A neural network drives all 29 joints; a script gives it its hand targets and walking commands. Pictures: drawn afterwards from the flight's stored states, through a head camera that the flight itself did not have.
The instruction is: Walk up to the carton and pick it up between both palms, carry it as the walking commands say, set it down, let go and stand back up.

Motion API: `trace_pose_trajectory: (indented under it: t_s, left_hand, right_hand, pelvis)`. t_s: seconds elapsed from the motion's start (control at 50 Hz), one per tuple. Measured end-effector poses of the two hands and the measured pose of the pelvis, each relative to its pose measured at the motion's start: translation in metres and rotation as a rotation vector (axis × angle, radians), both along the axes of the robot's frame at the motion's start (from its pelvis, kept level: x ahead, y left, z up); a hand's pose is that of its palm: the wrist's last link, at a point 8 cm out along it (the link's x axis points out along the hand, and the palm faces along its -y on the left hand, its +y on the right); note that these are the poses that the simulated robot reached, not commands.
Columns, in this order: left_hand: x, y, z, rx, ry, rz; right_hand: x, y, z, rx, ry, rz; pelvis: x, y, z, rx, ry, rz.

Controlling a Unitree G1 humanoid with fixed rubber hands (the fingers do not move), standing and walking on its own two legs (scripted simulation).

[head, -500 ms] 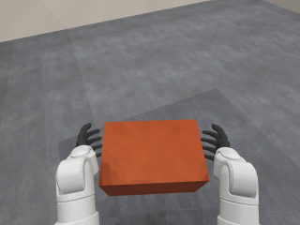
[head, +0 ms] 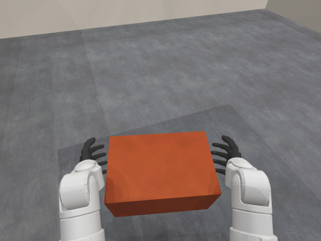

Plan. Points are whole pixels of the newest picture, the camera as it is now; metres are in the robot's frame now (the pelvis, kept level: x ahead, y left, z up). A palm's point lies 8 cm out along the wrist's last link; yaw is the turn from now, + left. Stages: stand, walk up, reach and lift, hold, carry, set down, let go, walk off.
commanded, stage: carry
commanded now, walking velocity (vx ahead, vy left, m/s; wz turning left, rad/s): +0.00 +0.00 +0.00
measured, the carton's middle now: (160, 174) +0.30 +0.02 -0.01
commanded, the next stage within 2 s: hold in 1.36 s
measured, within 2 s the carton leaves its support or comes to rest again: neither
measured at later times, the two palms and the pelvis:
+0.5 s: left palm (119, 165) +0.28 +0.12 +0.06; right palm (259, 176) +0.27 -0.21 +0.05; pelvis +0.00 -0.04 +0.00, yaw -1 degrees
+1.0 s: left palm (113, 162) +0.29 +0.14 +0.05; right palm (251, 173) +0.28 -0.20 +0.05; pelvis +0.02 -0.03 +0.00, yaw -2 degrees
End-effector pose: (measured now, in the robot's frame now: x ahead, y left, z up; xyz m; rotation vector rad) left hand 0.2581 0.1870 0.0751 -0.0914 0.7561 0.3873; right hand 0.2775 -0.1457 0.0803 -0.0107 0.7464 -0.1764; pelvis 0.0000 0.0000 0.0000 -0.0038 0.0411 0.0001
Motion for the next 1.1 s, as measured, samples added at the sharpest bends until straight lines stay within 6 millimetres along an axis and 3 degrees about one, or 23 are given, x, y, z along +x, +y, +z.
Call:
trace_pose_trajectory:
  t_s: [0.22,0.42,0.74,1.1]
  left_hand:
    - [0.008,-0.04,0.002,0.05,0.007,-0.096]
    - [0.019,-0.063,-0.013,0.037,-0.029,-0.196]
    - [0.023,-0.051,-0.022,0.031,-0.069,-0.189]
    - [0.033,-0.049,-0.023,0.034,-0.071,-0.203]
  right_hand:
    - [-0.018,-0.041,-0.009,0.018,0.004,-0.062]
    - [-0.014,-0.068,-0.022,0.024,-0.03,-0.085]
    - [-0.004,-0.058,-0.03,0.015,-0.07,-0.053]
    - [-0.001,-0.055,-0.033,0.01,-0.066,-0.063]
  pelvis:
    - [-0.009,-0.021,0.001,-0.001,-0.004,-0.004]
    - [-0.004,-0.037,0.001,-0.003,-0.002,-0.016]
    - [0.013,-0.031,0.0,0.006,-0.003,-0.031]
    - [0.02,-0.025,0.001,0.009,-0.001,-0.032]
